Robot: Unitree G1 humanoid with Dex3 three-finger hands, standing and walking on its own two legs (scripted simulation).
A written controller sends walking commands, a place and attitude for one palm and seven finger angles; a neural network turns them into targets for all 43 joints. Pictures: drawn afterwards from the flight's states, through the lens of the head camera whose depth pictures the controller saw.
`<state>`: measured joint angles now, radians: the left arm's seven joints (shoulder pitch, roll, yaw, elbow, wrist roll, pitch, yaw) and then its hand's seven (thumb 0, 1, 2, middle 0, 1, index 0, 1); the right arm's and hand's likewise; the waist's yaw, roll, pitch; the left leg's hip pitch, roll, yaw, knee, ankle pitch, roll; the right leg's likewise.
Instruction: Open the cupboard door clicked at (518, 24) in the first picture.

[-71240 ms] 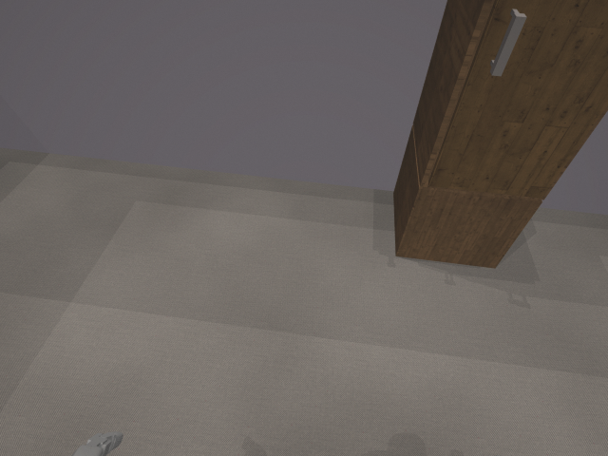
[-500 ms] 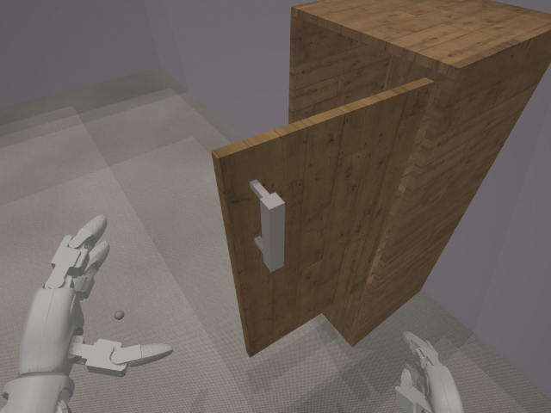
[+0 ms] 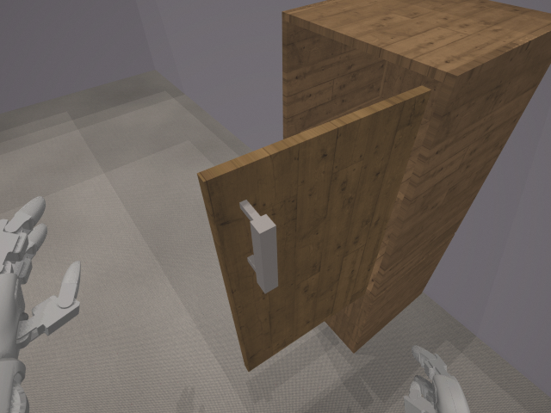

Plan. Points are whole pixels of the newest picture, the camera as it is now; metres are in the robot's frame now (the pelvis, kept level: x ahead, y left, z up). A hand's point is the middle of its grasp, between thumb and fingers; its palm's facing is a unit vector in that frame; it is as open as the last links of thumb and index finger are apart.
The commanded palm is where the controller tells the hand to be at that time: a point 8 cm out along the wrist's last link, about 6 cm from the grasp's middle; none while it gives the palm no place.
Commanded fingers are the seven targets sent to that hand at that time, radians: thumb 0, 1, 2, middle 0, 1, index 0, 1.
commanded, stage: draw the hand back to the body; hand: left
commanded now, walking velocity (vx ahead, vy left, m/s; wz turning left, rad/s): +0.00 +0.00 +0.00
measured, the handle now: (257, 247) +0.30 +0.06 +0.13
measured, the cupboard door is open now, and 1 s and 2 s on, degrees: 86 86 86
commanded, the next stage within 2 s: step back with the hand held close in 0.36 s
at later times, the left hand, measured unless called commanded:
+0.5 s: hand (69, 306) +0.18 +0.25 +0.16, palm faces +0.45 -0.80 -0.40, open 7.5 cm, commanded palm +0.13 +0.29 +0.17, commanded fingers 0.00 0.90 0.90 -0.20 -0.30 -0.20 -0.30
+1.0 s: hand (18, 349) +0.13 +0.27 +0.16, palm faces +0.36 -0.79 -0.50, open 7.4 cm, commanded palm +0.07 +0.31 +0.17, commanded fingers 0.00 0.90 0.90 -0.20 -0.30 -0.20 -0.30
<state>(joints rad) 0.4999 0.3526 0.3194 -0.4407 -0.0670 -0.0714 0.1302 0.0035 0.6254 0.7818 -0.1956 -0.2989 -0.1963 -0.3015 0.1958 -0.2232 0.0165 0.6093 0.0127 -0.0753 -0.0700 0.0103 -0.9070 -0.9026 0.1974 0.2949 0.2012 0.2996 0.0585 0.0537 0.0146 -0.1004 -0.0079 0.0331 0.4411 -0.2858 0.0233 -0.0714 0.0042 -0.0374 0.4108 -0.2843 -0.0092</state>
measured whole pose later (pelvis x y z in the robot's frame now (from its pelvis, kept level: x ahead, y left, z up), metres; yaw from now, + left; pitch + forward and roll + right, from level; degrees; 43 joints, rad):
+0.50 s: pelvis -0.01 -0.01 +0.00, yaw +0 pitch -4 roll +0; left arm 0.48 0.34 0.32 -0.40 -0.07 -0.08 0.13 0.01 0.89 0.89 -0.21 -0.30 -0.21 -0.30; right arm 0.19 -0.22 0.01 0.62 0.01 -0.06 -0.07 0.01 -0.91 -0.90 0.20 0.29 0.20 0.30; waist 0.06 0.07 0.02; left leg -0.09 0.01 0.02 0.42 -0.26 0.01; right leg -0.06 0.02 -0.05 0.39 -0.26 -0.03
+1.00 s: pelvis -0.08 +0.01 -0.01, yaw -1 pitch -1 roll -1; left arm 0.58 0.46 0.44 -0.56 -0.05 -0.16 0.15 0.01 0.88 0.89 -0.21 -0.30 -0.21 -0.30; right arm 0.18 -0.21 -0.01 0.54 0.03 0.00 -0.07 0.01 -0.91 -0.90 0.20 0.29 0.20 0.30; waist -0.01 -0.02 0.05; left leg -0.33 0.00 0.06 0.55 -0.22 0.05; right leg -0.30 0.01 -0.01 0.51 -0.20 0.01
